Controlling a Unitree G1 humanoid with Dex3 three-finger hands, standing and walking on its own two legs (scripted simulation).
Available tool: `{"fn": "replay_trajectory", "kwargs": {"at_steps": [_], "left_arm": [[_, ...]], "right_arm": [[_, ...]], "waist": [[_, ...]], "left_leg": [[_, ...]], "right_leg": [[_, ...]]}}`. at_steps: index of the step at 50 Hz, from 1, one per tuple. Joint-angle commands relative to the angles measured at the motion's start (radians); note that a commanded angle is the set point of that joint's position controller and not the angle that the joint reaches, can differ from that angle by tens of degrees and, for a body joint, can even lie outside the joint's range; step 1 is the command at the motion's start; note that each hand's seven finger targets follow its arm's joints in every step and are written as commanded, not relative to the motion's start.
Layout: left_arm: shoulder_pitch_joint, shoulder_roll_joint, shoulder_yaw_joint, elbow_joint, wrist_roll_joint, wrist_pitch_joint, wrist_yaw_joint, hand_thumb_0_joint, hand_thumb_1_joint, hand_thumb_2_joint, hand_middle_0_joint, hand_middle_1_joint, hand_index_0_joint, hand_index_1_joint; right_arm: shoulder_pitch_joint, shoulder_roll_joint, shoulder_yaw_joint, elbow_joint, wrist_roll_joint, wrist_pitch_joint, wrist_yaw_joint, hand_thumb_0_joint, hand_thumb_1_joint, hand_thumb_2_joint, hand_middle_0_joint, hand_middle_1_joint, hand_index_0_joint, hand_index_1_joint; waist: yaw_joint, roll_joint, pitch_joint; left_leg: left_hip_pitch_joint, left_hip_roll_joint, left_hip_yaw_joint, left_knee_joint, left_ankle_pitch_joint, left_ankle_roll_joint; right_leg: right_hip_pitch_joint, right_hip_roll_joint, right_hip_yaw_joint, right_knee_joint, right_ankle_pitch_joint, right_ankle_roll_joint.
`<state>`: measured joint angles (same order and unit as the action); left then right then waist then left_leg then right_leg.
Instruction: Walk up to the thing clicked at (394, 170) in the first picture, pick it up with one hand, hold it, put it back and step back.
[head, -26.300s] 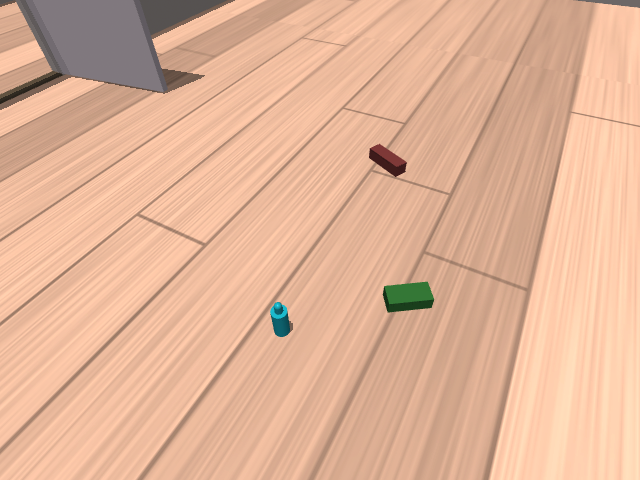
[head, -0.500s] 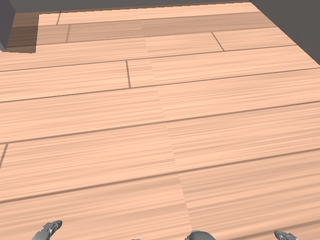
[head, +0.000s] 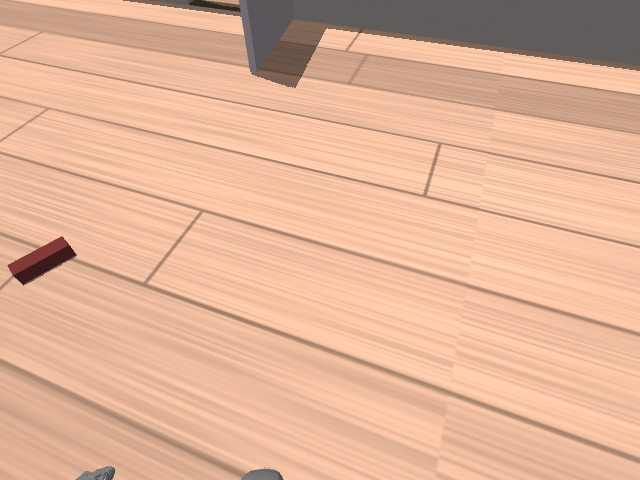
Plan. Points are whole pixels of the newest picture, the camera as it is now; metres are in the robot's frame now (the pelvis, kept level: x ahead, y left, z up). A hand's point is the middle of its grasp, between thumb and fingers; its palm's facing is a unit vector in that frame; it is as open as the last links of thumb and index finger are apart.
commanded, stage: walk up
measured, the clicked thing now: (42, 259) +0.92 +1.20 -0.74
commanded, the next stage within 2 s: stand in 1.94 s
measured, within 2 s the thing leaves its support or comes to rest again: neither
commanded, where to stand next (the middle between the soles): +0.11 +0.05 m, yaw +45 degrees
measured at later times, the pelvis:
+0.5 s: pelvis +0.06 +0.01 -0.03, yaw +21 degrees
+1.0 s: pelvis +0.04 +0.02 -0.03, yaw +37 degrees
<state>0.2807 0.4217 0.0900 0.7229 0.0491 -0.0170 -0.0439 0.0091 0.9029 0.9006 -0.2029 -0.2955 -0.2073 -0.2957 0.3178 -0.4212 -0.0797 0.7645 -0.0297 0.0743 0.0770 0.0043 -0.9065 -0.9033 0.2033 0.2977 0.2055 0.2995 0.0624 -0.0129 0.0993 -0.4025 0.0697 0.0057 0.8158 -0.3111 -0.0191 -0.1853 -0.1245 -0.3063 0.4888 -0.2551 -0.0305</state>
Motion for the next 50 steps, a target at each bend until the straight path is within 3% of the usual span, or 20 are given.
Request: {"fn": "replay_trajectory", "kwargs": {"at_steps": [1, 5, 6, 7, 8, 12, 18, 22, 25, 26, 27, 28, 29, 34, 41, 44, 45, 47, 49, 50], "left_arm": [[-0.079, 0.284, 0.090, -0.108, 0.005, -0.018, 0.001, 0.000, 0.900, 0.900, -0.200, -0.300, -0.200, -0.300], [-0.035, 0.198, 0.035, -0.086, -0.026, 0.016, -0.012, 0.000, 0.900, 0.900, -0.200, -0.300, -0.200, -0.300], [-0.002, 0.129, 0.010, -0.091, -0.032, 0.019, -0.013, 0.000, 0.900, 0.900, -0.200, -0.300, -0.200, -0.300], [-0.003, 0.131, 0.002, -0.099, -0.027, 0.023, -0.018, 0.000, 0.900, 0.900, -0.200, -0.300, -0.200, -0.300], [-0.074, 0.215, 0.025, -0.108, -0.025, 0.019, -0.007, 0.000, 0.900, 0.900, -0.200, -0.300, -0.200, -0.300], [0.027, 0.224, 0.027, -0.036, -0.032, 0.012, -0.003, 0.000, 0.900, 0.900, -0.200, -0.300, -0.200, -0.300], [-0.044, 0.174, 0.012, -0.062, -0.043, 0.003, 0.026, 0.000, 0.900, 0.900, -0.200, -0.300, -0.200, -0.300], [-0.069, 0.171, 0.015, -0.069, -0.056, -0.007, 0.044, 0.000, 0.900, 0.900, -0.200, -0.300, -0.200, -0.300], [0.009, 0.161, 0.021, -0.047, -0.053, -0.020, 0.054, 0.000, 0.900, 0.900, -0.200, -0.300, -0.200, -0.300], [0.055, 0.229, 0.038, -0.036, -0.038, -0.028, 0.058, 0.000, 0.900, 0.900, -0.200, -0.300, -0.200, -0.300], [0.075, 0.298, 0.054, -0.042, -0.031, -0.028, 0.062, 0.000, 0.900, 0.900, -0.200, -0.300, -0.200, -0.300], [-0.006, 0.304, 0.059, -0.057, -0.032, -0.015, 0.057, 0.000, 0.900, 0.900, -0.200, -0.300, -0.200, -0.300], [-0.102, 0.324, 0.066, -0.078, -0.031, -0.011, 0.058, 0.000, 0.900, 0.900, -0.200, -0.300, -0.200, -0.300], [-0.110, 0.251, 0.054, -0.056, -0.018, -0.011, 0.057, 0.000, 0.900, 0.900, -0.200, -0.300, -0.200, -0.300], [-0.115, 0.269, 0.062, -0.072, -0.009, 0.014, 0.026, 0.000, 0.900, 0.900, -0.200, -0.300, -0.200, -0.300], [-0.115, 0.243, 0.041, -0.053, -0.027, 0.036, 0.017, 0.000, 0.900, 0.900, -0.200, -0.300, -0.200, -0.300], [-0.092, 0.213, 0.028, -0.045, -0.031, 0.043, 0.018, 0.000, 0.900, 0.900, -0.200, -0.300, -0.200, -0.300], [-0.068, 0.126, 0.002, -0.057, -0.051, 0.058, 0.021, 0.000, 0.900, 0.900, -0.200, -0.300, -0.200, -0.300], [-0.125, 0.251, 0.032, -0.022, -0.046, 0.054, 0.042, 0.000, 0.900, 0.900, -0.200, -0.300, -0.200, -0.300], [-0.106, 0.246, 0.035, 0.002, -0.048, 0.052, 0.038, 0.000, 0.900, 0.900, -0.200, -0.300, -0.200, -0.300]], "right_arm": [[-0.033, -0.181, -0.062, -0.113, 0.012, -0.060, -0.011, 0.000, -0.900, -0.900, 0.200, 0.300, 0.200, 0.300], [0.138, -0.224, -0.093, -0.041, 0.006, -0.087, -0.052, 0.000, -0.900, -0.900, 0.200, 0.300, 0.200, 0.300], [0.127, -0.295, -0.105, -0.063, -0.003, -0.094, -0.072, 0.000, -0.900, -0.900, 0.200, 0.300, 0.200, 0.300], [0.072, -0.339, -0.106, -0.109, -0.008, -0.101, -0.087, 0.000, -0.900, -0.900, 0.200, 0.300, 0.200, 0.300], [0.088, -0.358, -0.101, -0.104, 0.003, -0.097, -0.081, 0.000, -0.900, -0.900, 0.200, 0.300, 0.200, 0.300], [0.006, -0.234, -0.053, -0.117, 0.031, -0.111, -0.100, 0.000, -0.900, -0.900, 0.200, 0.300, 0.200, 0.300], [0.045, -0.248, -0.056, -0.139, 0.006, -0.131, -0.110, 0.000, -0.900, -0.900, 0.200, 0.300, 0.200, 0.300], [0.059, -0.249, -0.062, -0.167, -0.001, -0.118, -0.108, 0.000, -0.900, -0.900, 0.200, 0.300, 0.200, 0.300], [-0.011, -0.231, -0.057, -0.194, 0.016, -0.101, -0.106, 0.000, -0.900, -0.900, 0.200, 0.300, 0.200, 0.300], [-0.025, -0.170, -0.038, -0.205, 0.034, -0.099, -0.107, 0.000, -0.900, -0.900, 0.200, 0.300, 0.200, 0.300], [-0.005, -0.121, -0.020, -0.213, 0.037, -0.095, -0.110, 0.000, -0.900, -0.900, 0.200, 0.300, 0.200, 0.300], [0.064, -0.177, -0.036, -0.177, 0.020, -0.078, -0.127, 0.000, -0.900, -0.900, 0.200, 0.300, 0.200, 0.300], [0.098, -0.214, -0.047, -0.155, 0.012, -0.071, -0.130, 0.000, -0.900, -0.900, 0.200, 0.300, 0.200, 0.300], [0.059, -0.200, -0.060, -0.103, 0.004, -0.069, -0.072, 0.000, -0.900, -0.900, 0.200, 0.300, 0.200, 0.300], [0.024, -0.191, -0.047, -0.036, 0.013, -0.097, -0.072, 0.000, -0.900, -0.900, 0.200, 0.300, 0.200, 0.300], [0.079, -0.181, -0.049, 0.018, 0.014, -0.113, -0.088, 0.000, -0.900, -0.900, 0.200, 0.300, 0.200, 0.300], [0.098, -0.199, -0.053, 0.026, 0.011, -0.121, -0.095, 0.000, -0.900, -0.900, 0.200, 0.300, 0.200, 0.300], [0.036, -0.349, -0.072, -0.025, -0.022, -0.128, -0.112, 0.000, -0.900, -0.900, 0.200, 0.300, 0.200, 0.300], [-0.040, -0.369, -0.073, -0.019, -0.004, -0.125, -0.115, 0.000, -0.900, -0.900, 0.200, 0.300, 0.200, 0.300], [-0.070, -0.308, -0.058, -0.019, 0.003, -0.127, -0.119, 0.000, -0.900, -0.900, 0.200, 0.300, 0.200, 0.300]], "waist": [[-0.003, -0.152, -0.081], [-0.112, 0.139, -0.163], [-0.104, 0.315, -0.123], [-0.071, 0.256, -0.095], [-0.119, 0.236, -0.081], [-0.053, 0.156, -0.090], [-0.067, 0.171, -0.070], [-0.086, 0.179, -0.136], [-0.013, 0.114, -0.197], [0.019, -0.031, -0.246], [0.035, -0.258, -0.274], [-0.011, -0.223, -0.243], [-0.039, -0.262, -0.209], [-0.031, -0.217, -0.052], [-0.002, -0.266, -0.079], [-0.050, -0.120, -0.109], [-0.064, -0.045, -0.129], [-0.047, 0.258, -0.048], [-0.071, 0.211, 0.033], [-0.054, 0.155, 0.020]], "left_leg": [[-0.002, -0.007, 0.064, -0.100, -0.050, 0.035], [0.393, -0.067, -0.022, -0.402, -0.045, 0.086], [0.446, 0.093, -0.355, -0.527, -0.141, 0.156], [0.399, 0.222, -0.598, -0.496, -0.081, 0.227], [0.258, 0.290, -0.732, -0.558, -0.131, 0.331], [0.335, 0.093, -0.316, -0.392, 0.266, 0.219], [0.164, 0.071, -0.332, -0.292, 0.797, 0.238], [0.178, 0.020, -0.370, -0.192, 0.851, 0.213], [0.073, -0.033, -0.376, -0.077, 0.582, 0.154], [-0.027, -0.106, -0.294, 0.053, 0.402, 0.090], [-0.229, -0.208, -0.142, 0.239, -0.040, 0.041], [-0.230, -0.169, -0.124, 0.339, -0.333, 0.029], [-0.245, -0.122, -0.122, 0.425, -0.337, 0.024], [-0.163, -0.102, -0.083, 0.360, -0.089, 0.001], [-0.023, -0.099, 0.054, -0.013, -0.144, -0.019], [0.176, -0.134, 0.088, -0.214, 0.026, 0.004], [0.230, -0.126, 0.023, -0.269, 0.001, 0.020], [0.200, 0.203, -0.645, -0.526, -0.258, 0.165], [-0.008, 0.261, -0.712, -0.551, -0.219, 0.276], [0.024, 0.192, -0.552, -0.479, -0.069, 0.245]], "right_leg": [[0.005, -0.282, 0.243, -0.219, -0.312, -0.137], [-0.247, -0.153, 0.093, 0.267, -0.202, -0.034], [-0.454, -0.021, 0.062, 0.495, -0.313, 0.026], [-0.568, 0.032, 0.174, 0.598, -0.354, 0.059], [-0.496, 0.016, 0.285, 0.614, -0.350, 0.053], [-0.487, -0.016, 0.325, 0.547, -0.176, 0.032], [-0.327, 0.033, 0.284, 0.445, -0.134, 0.019], [-0.262, 0.078, 0.264, 0.338, -0.106, -0.005], [-0.033, 0.099, 0.301, 0.070, 0.084, -0.039], [0.105, -0.025, 0.439, -0.005, 0.185, -0.077], [0.252, -0.291, 0.681, -0.057, 0.297, -0.121], [0.151, -0.402, 0.787, -0.099, 0.214, -0.207], [0.106, -0.441, 0.859, -0.120, 0.114, -0.284], [-0.105, -0.166, 0.433, -0.103, -0.157, -0.157], [-0.102, -0.203, 0.346, -0.072, -0.250, -0.175], [-0.196, -0.192, 0.268, 0.102, -0.222, -0.114], [-0.234, -0.168, 0.244, 0.223, -0.257, -0.080], [-0.531, 0.023, 0.219, 0.575, -0.337, 0.040], [-0.409, -0.025, 0.355, 0.610, -0.310, 0.021], [-0.389, -0.031, 0.362, 0.606, -0.263, 0.020]]}}
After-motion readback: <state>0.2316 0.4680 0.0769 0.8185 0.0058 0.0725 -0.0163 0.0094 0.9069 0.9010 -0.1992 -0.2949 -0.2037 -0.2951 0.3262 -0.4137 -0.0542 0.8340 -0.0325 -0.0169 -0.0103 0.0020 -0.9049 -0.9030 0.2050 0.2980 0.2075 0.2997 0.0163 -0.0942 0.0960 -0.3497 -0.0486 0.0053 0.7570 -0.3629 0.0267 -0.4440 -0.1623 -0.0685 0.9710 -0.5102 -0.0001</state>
